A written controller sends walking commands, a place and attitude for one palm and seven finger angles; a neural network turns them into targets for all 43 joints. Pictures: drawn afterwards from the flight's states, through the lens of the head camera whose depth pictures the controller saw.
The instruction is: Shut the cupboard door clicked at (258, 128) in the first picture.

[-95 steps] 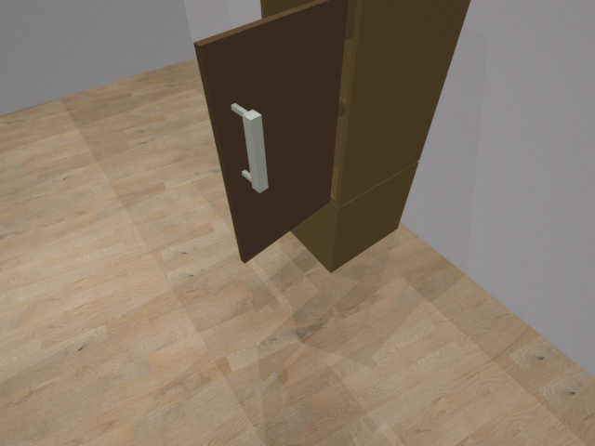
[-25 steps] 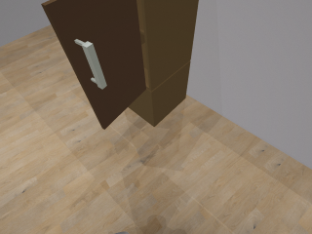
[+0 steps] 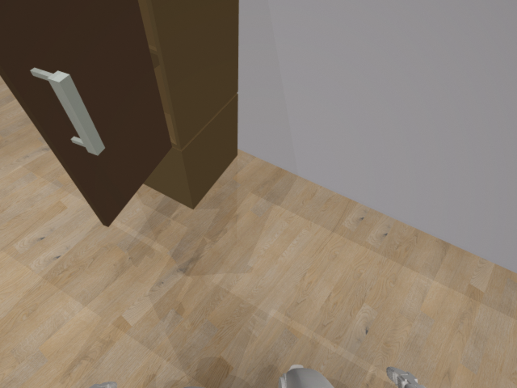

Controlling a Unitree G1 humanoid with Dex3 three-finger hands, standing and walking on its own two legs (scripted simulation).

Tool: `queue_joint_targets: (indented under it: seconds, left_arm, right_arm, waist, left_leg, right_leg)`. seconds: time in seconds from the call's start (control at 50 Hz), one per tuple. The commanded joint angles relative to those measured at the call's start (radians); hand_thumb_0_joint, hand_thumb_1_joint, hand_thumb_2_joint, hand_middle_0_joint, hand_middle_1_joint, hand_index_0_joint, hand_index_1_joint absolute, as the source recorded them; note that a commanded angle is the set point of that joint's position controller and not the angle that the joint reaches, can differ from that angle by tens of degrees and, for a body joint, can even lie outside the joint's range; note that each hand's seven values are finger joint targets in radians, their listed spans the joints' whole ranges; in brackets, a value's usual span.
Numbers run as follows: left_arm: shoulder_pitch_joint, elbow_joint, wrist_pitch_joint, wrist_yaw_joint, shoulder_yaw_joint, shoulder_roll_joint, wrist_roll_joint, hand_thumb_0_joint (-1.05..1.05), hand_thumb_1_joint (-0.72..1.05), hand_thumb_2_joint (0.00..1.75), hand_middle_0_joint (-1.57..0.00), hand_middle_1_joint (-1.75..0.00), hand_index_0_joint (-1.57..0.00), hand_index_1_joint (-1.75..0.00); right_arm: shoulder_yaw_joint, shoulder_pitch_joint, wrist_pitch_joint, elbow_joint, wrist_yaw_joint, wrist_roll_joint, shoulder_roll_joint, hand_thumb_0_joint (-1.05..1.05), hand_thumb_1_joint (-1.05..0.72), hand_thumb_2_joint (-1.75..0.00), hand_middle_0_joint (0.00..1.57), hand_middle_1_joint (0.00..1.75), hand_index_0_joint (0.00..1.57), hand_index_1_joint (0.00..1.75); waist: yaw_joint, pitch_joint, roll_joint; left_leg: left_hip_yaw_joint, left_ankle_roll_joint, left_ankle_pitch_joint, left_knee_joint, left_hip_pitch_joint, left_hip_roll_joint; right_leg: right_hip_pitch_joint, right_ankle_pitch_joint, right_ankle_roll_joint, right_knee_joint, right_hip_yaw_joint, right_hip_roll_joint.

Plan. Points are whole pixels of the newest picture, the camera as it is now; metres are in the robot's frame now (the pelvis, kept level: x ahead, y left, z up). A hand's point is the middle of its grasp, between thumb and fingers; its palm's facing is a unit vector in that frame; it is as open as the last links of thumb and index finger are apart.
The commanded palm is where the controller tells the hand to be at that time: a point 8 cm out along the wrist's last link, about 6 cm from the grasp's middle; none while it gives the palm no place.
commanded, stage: walk around to get in front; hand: left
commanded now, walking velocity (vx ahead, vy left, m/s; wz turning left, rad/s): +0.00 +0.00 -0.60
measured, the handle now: (70, 114) +0.54 +0.42 +0.05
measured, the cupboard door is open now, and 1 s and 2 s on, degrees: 97 97 97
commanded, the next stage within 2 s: none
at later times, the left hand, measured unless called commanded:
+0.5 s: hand (175, 379) +0.14 +0.15 -0.18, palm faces -0.30 -0.93 -0.21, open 7.4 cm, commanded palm none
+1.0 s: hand (223, 364) +0.17 +0.07 -0.17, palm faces -0.57 -0.79 -0.24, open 7.4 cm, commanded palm none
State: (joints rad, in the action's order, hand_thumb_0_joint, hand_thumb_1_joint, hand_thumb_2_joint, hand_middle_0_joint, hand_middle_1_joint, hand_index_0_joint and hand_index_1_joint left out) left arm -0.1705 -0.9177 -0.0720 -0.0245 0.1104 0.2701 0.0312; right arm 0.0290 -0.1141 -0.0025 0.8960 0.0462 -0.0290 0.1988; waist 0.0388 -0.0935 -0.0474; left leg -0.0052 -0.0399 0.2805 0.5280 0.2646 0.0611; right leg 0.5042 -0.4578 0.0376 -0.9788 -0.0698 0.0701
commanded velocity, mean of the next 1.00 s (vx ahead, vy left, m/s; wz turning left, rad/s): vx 0.00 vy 0.00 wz -0.60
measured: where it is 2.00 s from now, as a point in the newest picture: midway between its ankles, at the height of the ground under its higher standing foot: outside the picture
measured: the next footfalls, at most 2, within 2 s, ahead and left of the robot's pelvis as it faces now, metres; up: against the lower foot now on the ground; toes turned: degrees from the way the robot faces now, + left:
right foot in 0.18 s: +0.04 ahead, -0.15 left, +0.00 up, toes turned -10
left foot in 0.44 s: +0.08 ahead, +0.10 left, +0.00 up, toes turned -14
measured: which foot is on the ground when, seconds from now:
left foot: down 0.00-0.18, up 0.20-0.42, down 0.44-0.72, up 0.74-1.00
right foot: up 0.00-0.16, down 0.18-0.44, up 0.46-0.70, down 0.72-1.00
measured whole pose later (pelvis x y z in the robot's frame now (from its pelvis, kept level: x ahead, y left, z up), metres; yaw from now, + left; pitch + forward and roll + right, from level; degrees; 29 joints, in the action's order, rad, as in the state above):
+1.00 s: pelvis -0.02 -0.04 +0.00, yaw -37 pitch +1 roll +1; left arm -0.17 -0.91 -0.06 -0.01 0.07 0.23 0.03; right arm 0.05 -0.13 -0.03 0.89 0.03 0.00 0.23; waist 0.00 -0.10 -0.03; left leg 0.05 -0.07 0.39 0.74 0.38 0.04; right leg 0.32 -0.25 -0.01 -0.56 -0.10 0.04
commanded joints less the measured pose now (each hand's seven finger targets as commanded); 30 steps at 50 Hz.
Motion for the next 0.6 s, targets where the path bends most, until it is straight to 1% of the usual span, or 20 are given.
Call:
queue_joint_targets:
  seconds: [0.0,0.04,0.08,0.1,0.12,0.14,0.16,0.18,0.2,0.22,0.26,0.34,0.38,0.4,0.42,0.44,0.46,0.5,0.54,0.58]
  left_arm:
    - [0.010,0.102,0.021,-0.019,0.002,0.048,-0.009,0.00,0.90,0.90,-0.20,-0.30,-0.20,-0.30]
    - [0.027,0.111,0.030,-0.023,-0.009,0.041,-0.010,0.00,0.90,0.90,-0.20,-0.30,-0.20,-0.30]
    - [0.010,0.105,0.038,-0.024,-0.012,0.047,-0.011,0.00,0.90,0.90,-0.20,-0.30,-0.20,-0.30]
    - [-0.018,0.095,0.039,-0.024,-0.007,0.059,-0.013,0.00,0.90,0.90,-0.20,-0.30,-0.20,-0.30]
    - [-0.080,0.078,0.045,-0.021,0.002,0.094,-0.012,0.00,0.90,0.90,-0.20,-0.30,-0.20,-0.30]
    - [-0.126,0.070,0.057,-0.007,0.025,0.218,0.002,0.00,0.90,0.90,-0.20,-0.30,-0.20,-0.30]
    - [-0.183,0.055,0.052,0.011,0.034,0.288,-0.008,0.00,0.90,0.90,-0.20,-0.30,-0.20,-0.30]
    - [-0.164,0.060,0.046,0.023,0.033,0.271,-0.007,0.00,0.90,0.90,-0.20,-0.30,-0.20,-0.30]
    - [-0.084,0.072,0.043,0.032,0.032,0.239,0.001,0.00,0.90,0.90,-0.20,-0.30,-0.20,-0.30]
    - [-0.031,0.087,0.040,0.035,0.020,0.199,0.000,0.00,0.90,0.90,-0.20,-0.30,-0.20,-0.30]
    - [0.007,0.101,0.040,0.035,0.012,0.181,0.001,0.00,0.90,0.90,-0.20,-0.30,-0.20,-0.30]
    - [0.034,0.101,0.033,0.028,0.012,0.189,0.000,0.00,0.90,0.90,-0.20,-0.30,-0.20,-0.30]
    - [0.060,0.103,0.026,0.025,0.006,0.159,-0.008,0.00,0.90,0.90,-0.20,-0.30,-0.20,-0.30]
    - [0.060,0.122,0.019,0.020,-0.006,0.106,-0.018,0.00,0.90,0.90,-0.20,-0.30,-0.20,-0.30]
    - [0.052,0.145,0.017,0.007,-0.018,0.056,-0.026,0.00,0.90,0.90,-0.20,-0.30,-0.20,-0.30]
    - [0.085,0.157,0.025,-0.003,-0.007,0.100,-0.014,0.00,0.90,0.90,-0.20,-0.30,-0.20,-0.30]
    - [0.078,0.131,0.025,-0.009,0.005,0.099,-0.002,0.00,0.90,0.90,-0.20,-0.30,-0.20,-0.30]
    - [0.059,0.108,0.022,-0.021,0.002,0.066,-0.007,0.00,0.90,0.90,-0.20,-0.30,-0.20,-0.30]
    - [0.060,0.105,0.020,-0.025,-0.013,0.033,-0.011,0.00,0.90,0.90,-0.20,-0.30,-0.20,-0.30]
    - [0.081,0.111,0.029,-0.023,-0.021,0.022,-0.012,0.00,0.90,0.90,-0.20,-0.30,-0.20,-0.30]
  right_arm:
    - [0.056,-0.022,0.011,-0.074,0.011,-0.012,0.210,0.00,-0.90,-0.90,0.20,0.30,0.20,0.30]
    - [0.067,-0.076,0.008,-0.057,0.006,-0.011,0.234,0.00,-0.90,-0.90,0.20,0.30,0.20,0.30]
    - [0.076,-0.095,-0.001,-0.053,-0.002,-0.005,0.255,0.00,-0.90,-0.90,0.20,0.30,0.20,0.30]
    - [0.078,-0.086,-0.004,-0.057,-0.005,-0.001,0.262,0.00,-0.90,-0.90,0.20,0.30,0.20,0.30]
    - [0.077,-0.068,-0.006,-0.067,-0.009,0.004,0.249,0.00,-0.90,-0.90,0.20,0.30,0.20,0.30]
    - [0.065,-0.076,-0.009,-0.095,-0.014,0.018,0.180,0.00,-0.90,-0.90,0.20,0.30,0.20,0.30]
    - [0.049,0.000,-0.017,-0.135,-0.012,0.022,0.157,0.00,-0.90,-0.90,0.20,0.30,0.20,0.30]
    - [0.048,0.008,-0.021,-0.138,-0.010,0.022,0.163,0.00,-0.90,-0.90,0.20,0.30,0.20,0.30]
    - [0.050,0.000,-0.019,-0.114,-0.006,0.025,0.160,0.00,-0.90,-0.90,0.20,0.30,0.20,0.30]
    - [0.051,-0.016,-0.019,-0.099,-0.008,0.022,0.166,0.00,-0.90,-0.90,0.20,0.30,0.20,0.30]
    - [0.043,-0.046,-0.023,-0.077,-0.016,0.021,0.130,0.00,-0.90,-0.90,0.20,0.30,0.20,0.30]
    - [0.041,-0.113,-0.019,-0.051,-0.019,0.025,0.113,0.00,-0.90,-0.90,0.20,0.30,0.20,0.30]
    - [0.043,-0.189,-0.009,-0.028,-0.012,0.025,0.129,0.00,-0.90,-0.90,0.20,0.30,0.20,0.30]
    - [0.054,-0.228,0.004,-0.021,-0.005,0.014,0.200,0.00,-0.90,-0.90,0.20,0.30,0.20,0.30]
    - [0.072,-0.237,0.013,-0.034,0.001,-0.005,0.306,0.00,-0.90,-0.90,0.20,0.30,0.20,0.30]
    - [0.071,-0.215,0.017,-0.048,0.007,-0.003,0.325,0.00,-0.90,-0.90,0.20,0.30,0.20,0.30]
    - [0.064,-0.171,0.025,-0.051,0.002,-0.008,0.283,0.00,-0.90,-0.90,0.20,0.30,0.20,0.30]
    - [0.048,-0.095,0.025,-0.063,0.003,-0.008,0.232,0.00,-0.90,-0.90,0.20,0.30,0.20,0.30]
    - [0.048,-0.122,0.020,-0.047,0.004,-0.011,0.214,0.00,-0.90,-0.90,0.20,0.30,0.20,0.30]
    - [0.057,-0.182,0.015,-0.026,0.000,-0.009,0.224,0.00,-0.90,-0.90,0.20,0.30,0.20,0.30]
  waist:
    - [-0.024,0.105,0.289]
    - [-0.049,0.144,0.287]
    - [-0.050,0.133,0.271]
    - [-0.031,0.128,0.258]
    - [0.006,0.137,0.180]
    - [0.019,0.160,-0.155]
    - [0.075,0.156,-0.273]
    - [0.061,0.147,-0.157]
    - [0.023,0.152,-0.223]
    - [0.001,0.153,-0.210]
    - [-0.028,0.161,-0.132]
    - [-0.049,0.134,-0.103]
    - [-0.091,0.131,-0.081]
    - [-0.103,0.131,0.104]
    - [-0.102,0.118,0.368]
    - [-0.098,0.106,0.260]
    - [-0.063,0.107,0.179]
    - [-0.029,0.076,0.241]
    - [-0.041,0.115,0.269]
    - [-0.075,0.134,0.264]
  left_leg:
    - [-0.030,0.156,-0.459,-0.145,-0.088,0.228]
    - [0.006,0.139,-0.515,-0.090,-0.121,0.237]
    - [0.024,0.113,-0.463,-0.037,-0.084,0.238]
    - [0.035,0.092,-0.416,0.004,-0.033,0.236]
    - [0.068,0.049,-0.308,0.112,0.050,0.200]
    - [0.176,-0.030,0.038,0.364,0.264,0.064]
    - [0.080,-0.036,0.407,0.567,0.331,0.006]
    - [-0.002,-0.022,0.362,0.636,0.334,0.026]
    - [-0.017,-0.023,0.312,0.653,0.352,0.041]
    - [-0.010,-0.027,0.258,0.634,0.313,0.043]
    - [0.027,-0.034,0.201,0.510,0.210,0.021]
    - [0.066,-0.019,0.123,0.203,0.044,-0.031]
    - [0.044,-0.005,0.027,-0.023,-0.121,-0.018]
    - [-0.129,0.050,0.113,-0.196,-0.202,0.125]
    - [-0.439,0.162,0.153,-0.338,-0.190,0.405]
    - [-0.469,0.239,0.112,-0.352,-0.053,0.485]
    - [-0.374,0.220,0.044,-0.323,-0.017,0.410]
    - [-0.145,0.173,-0.151,-0.256,-0.020,0.306]
    - [-0.003,0.146,-0.361,-0.180,-0.101,0.253]
    - [0.046,0.141,-0.473,-0.122,-0.149,0.268]
  right_leg:
    - [0.015,-0.022,0.027,-0.048,0.088,-0.072]
    - [-0.083,0.004,0.015,0.142,0.146,-0.059]
    - [-0.182,0.073,-0.001,0.276,0.184,-0.036]
    - [-0.264,0.155,-0.012,0.364,0.186,-0.038]
    - [-0.390,0.290,-0.033,0.495,0.146,-0.069]
    - [-0.536,0.551,-0.126,0.625,-0.221,-0.321]
    - [-0.458,0.736,-0.247,0.654,-0.407,-0.485]
    - [-0.412,0.618,-0.287,0.629,-0.397,-0.455]
    - [-0.396,0.558,-0.279,0.600,-0.367,-0.383]
    - [-0.363,0.559,-0.256,0.585,-0.295,-0.341]
    - [-0.291,0.535,-0.228,0.585,-0.235,-0.295]
    - [-0.185,0.350,-0.204,0.595,-0.283,-0.255]
    - [-0.066,0.211,-0.142,0.553,-0.269,-0.206]
    - [0.056,0.071,-0.088,0.429,-0.188,-0.101]
    - [0.151,-0.118,-0.020,0.133,0.009,0.017]
    - [0.099,-0.129,-0.013,-0.065,-0.013,-0.049]
    - [0.070,-0.062,-0.008,-0.172,-0.004,-0.054]
    - [0.068,-0.007,0.010,-0.167,0.046,-0.089]
    - [0.013,-0.005,0.015,-0.015,0.107,-0.088]
    - [-0.056,-0.009,0.006,0.131,0.158,-0.072]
